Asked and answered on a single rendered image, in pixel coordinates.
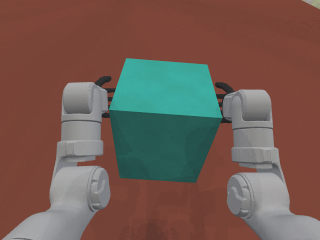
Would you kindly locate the robot right upper arm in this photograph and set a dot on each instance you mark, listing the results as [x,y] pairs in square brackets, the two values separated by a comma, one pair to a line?
[262,201]

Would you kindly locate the carton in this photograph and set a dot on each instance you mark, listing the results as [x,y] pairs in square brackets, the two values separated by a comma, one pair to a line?
[164,117]

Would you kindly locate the left robot forearm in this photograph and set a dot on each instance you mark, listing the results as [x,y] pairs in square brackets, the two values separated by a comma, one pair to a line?
[83,104]

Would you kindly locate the left robot hand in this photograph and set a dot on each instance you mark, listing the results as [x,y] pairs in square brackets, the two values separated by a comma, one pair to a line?
[99,83]

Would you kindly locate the right robot hand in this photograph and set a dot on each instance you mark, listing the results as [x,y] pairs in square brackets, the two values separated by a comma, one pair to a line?
[227,89]

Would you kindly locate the right robot forearm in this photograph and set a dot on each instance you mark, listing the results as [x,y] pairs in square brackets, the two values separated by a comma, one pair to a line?
[250,111]

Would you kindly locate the robot left upper arm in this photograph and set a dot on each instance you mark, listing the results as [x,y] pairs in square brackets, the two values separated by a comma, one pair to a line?
[77,193]

